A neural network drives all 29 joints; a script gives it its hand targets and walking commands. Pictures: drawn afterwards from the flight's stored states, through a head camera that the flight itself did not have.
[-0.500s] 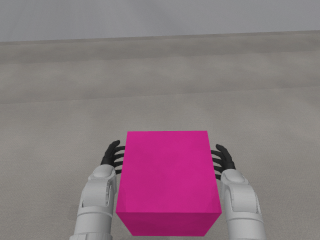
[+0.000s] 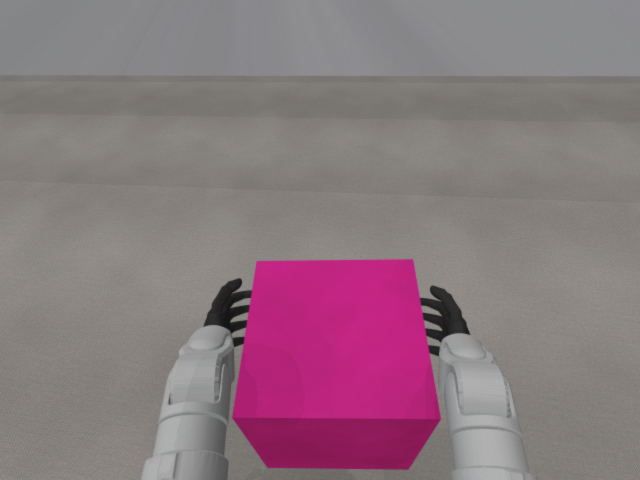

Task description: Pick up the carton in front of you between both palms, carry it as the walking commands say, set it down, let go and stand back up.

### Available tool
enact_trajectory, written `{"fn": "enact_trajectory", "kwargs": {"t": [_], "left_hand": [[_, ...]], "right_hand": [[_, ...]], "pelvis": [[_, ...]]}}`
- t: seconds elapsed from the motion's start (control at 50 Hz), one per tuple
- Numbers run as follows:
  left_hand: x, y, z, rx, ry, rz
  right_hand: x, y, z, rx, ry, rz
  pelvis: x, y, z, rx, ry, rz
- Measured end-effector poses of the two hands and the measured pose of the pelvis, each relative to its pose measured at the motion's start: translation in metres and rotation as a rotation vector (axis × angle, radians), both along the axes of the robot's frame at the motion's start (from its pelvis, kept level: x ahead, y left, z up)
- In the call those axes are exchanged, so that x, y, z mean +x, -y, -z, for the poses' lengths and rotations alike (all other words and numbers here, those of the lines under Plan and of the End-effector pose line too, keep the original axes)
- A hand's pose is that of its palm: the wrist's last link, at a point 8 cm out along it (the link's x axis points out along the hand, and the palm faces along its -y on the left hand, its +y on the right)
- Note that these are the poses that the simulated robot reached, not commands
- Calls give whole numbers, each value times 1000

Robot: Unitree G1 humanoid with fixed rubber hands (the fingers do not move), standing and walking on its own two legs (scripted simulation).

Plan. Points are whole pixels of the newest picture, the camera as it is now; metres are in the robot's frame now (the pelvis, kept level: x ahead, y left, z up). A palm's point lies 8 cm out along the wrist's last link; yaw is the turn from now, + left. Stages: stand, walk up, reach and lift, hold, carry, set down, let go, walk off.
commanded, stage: set down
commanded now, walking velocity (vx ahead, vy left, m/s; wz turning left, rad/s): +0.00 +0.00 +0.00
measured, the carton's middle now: (335, 369) +0.29 +0.00 -0.04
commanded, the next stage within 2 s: none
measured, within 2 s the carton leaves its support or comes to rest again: neither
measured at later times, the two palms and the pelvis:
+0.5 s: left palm (257, 344) +0.34 +0.12 -0.06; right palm (451, 361) +0.32 -0.18 -0.08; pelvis -0.03 -0.01 -0.04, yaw -1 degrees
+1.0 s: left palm (277, 369) +0.38 +0.12 -0.24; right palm (431, 385) +0.36 -0.18 -0.26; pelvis -0.05 +0.02 -0.17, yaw +1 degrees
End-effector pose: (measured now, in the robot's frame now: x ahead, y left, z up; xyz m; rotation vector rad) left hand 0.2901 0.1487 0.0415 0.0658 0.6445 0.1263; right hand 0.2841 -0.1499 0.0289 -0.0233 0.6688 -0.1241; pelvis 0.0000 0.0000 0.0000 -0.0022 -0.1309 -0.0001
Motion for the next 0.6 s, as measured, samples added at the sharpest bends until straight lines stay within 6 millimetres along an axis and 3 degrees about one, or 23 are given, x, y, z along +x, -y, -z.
{"fn": "enact_trajectory", "kwargs": {"t": [0.2, 0.32, 0.42, 0.6], "left_hand": [[9, 9, 3, -16, -8, -42], [30, 14, 22, -12, -24, -16], [43, 22, 60, 7, -45, 22], [54, 25, 166, -5, -31, 31]], "right_hand": [[17, 9, 4, 55, -9, 8], [30, 14, 24, 82, -23, 52], [34, 22, 64, 57, -43, 60], [39, 24, 172, 29, -30, 56]], "pelvis": [[-6, 18, 4, 2, -11, -9], [-14, 20, 15, -6, -62, -12], [-23, 15, 27, 4, -164, 1], [-42, 1, 68, 35, -450, 24]]}}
